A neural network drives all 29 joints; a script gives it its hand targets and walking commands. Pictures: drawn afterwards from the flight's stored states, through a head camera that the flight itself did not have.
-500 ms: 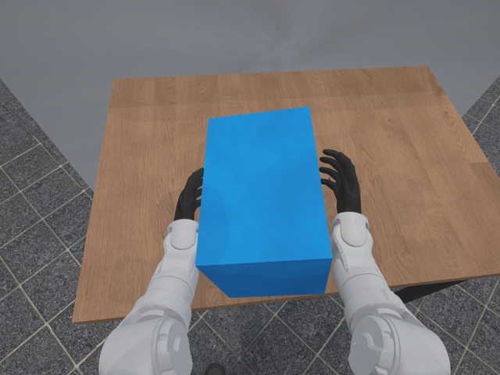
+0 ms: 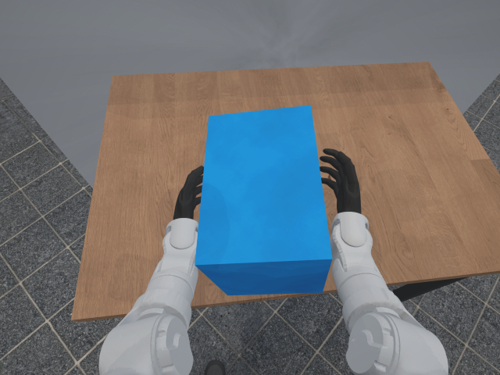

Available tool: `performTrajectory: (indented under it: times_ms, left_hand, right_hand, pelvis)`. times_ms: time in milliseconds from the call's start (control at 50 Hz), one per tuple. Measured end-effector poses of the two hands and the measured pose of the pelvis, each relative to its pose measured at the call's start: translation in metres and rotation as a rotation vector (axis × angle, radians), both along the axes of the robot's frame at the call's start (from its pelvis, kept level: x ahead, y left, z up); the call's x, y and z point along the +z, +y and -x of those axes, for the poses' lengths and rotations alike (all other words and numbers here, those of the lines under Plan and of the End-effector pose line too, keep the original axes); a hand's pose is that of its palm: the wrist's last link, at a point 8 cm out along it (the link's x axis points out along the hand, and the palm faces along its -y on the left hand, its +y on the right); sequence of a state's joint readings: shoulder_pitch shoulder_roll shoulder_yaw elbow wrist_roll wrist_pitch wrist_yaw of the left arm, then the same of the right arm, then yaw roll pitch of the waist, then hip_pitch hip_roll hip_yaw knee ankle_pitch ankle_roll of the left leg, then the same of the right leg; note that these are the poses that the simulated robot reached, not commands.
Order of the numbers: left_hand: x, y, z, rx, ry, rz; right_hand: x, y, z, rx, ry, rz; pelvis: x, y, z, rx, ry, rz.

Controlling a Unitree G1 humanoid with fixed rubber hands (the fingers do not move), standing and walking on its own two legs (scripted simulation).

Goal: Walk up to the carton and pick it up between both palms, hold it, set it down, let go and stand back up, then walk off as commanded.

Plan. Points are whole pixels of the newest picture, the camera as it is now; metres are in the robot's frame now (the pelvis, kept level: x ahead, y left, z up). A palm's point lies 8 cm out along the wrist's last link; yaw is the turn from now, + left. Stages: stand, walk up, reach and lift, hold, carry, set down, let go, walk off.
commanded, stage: set down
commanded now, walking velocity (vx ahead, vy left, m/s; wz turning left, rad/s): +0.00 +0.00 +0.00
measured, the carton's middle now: (266, 206) +0.41 -0.01 -0.04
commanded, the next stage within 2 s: none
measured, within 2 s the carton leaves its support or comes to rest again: rests again in 1.06 s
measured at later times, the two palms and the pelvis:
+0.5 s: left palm (189, 211) +0.38 +0.13 -0.02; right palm (347, 204) +0.39 -0.14 +0.01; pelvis +0.00 +0.00 +0.00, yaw +0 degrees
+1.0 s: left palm (181, 214) +0.39 +0.15 -0.04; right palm (336, 217) +0.38 -0.13 -0.03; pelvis -0.01 +0.00 -0.01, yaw +0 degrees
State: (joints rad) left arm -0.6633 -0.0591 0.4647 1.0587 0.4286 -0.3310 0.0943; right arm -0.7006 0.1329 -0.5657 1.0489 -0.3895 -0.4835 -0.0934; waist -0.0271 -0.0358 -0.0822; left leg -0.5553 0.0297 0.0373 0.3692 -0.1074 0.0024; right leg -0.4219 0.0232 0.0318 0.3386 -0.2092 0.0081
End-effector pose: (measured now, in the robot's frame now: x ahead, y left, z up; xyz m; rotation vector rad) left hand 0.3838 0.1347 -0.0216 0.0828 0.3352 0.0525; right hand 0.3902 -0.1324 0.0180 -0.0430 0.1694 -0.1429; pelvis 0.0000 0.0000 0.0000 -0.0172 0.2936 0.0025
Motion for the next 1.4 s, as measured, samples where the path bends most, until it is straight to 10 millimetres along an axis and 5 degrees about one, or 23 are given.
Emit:
performTrajectory:
  times_ms: [780,1060,1400]
  left_hand:
    - [-0.003,-0.005,-0.002,0.002,-0.032,0.013]
    - [-0.022,0.019,-0.006,0.153,0.029,0.103]
    - [0.029,0.026,-0.02,0.099,-0.059,0.115]
  right_hand:
    - [-0.013,-0.008,0.005,-0.022,0.02,-0.014]
    - [-0.047,0.011,0.007,0.026,0.131,-0.034]
    - [0.002,0.014,-0.005,0.054,0.067,-0.021]
  pelvis:
    - [-0.003,-0.007,0.006,-0.001,0.029,-0.009]
    - [-0.015,0.0,0.014,-0.004,0.137,-0.001]
    - [-0.02,0.01,0.03,-0.006,0.145,0.013]
